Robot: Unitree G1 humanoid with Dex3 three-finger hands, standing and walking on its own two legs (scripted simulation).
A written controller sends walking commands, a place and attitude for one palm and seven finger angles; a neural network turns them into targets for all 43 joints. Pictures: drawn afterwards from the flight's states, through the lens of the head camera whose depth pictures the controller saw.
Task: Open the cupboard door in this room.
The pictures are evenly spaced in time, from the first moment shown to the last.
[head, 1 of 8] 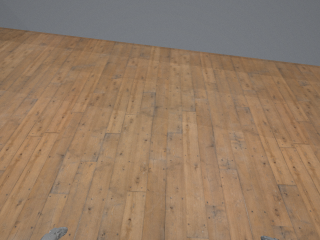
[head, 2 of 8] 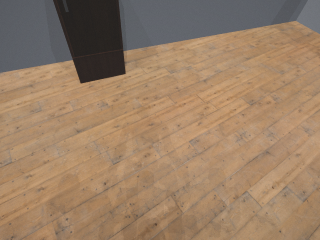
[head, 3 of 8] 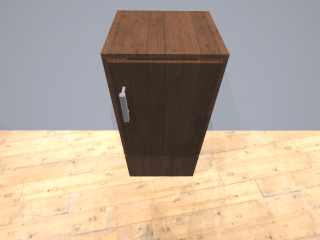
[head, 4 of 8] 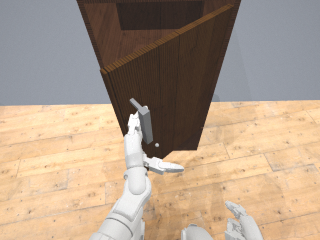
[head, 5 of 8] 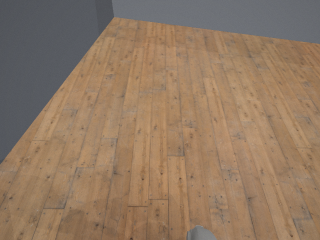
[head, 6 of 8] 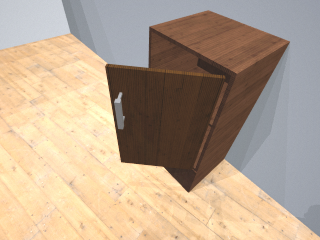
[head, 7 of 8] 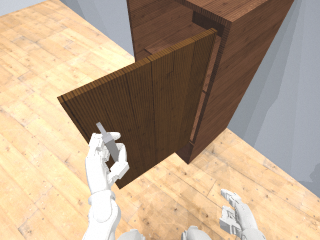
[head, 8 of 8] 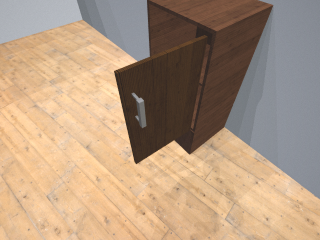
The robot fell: no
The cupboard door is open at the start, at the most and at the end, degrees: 0 87 87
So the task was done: yes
